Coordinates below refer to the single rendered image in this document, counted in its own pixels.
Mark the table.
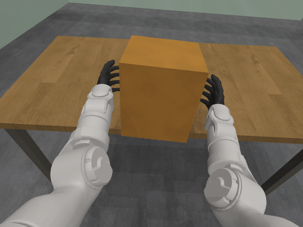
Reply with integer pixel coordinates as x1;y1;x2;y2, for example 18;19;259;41
0;36;303;196

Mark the right robot upper arm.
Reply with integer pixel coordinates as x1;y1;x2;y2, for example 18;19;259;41
204;167;299;227

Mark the carton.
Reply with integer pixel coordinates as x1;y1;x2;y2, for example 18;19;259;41
119;35;209;143

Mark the right robot hand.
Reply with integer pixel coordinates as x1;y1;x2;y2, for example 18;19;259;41
200;74;224;110

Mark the robot left forearm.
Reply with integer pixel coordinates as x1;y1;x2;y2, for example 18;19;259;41
59;84;114;154

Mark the left robot upper arm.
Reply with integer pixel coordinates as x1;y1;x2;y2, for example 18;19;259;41
0;145;113;227

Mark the robot right forearm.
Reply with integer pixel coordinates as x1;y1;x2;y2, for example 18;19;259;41
205;104;258;184

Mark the left robot hand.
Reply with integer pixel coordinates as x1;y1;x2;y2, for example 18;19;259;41
97;60;120;92

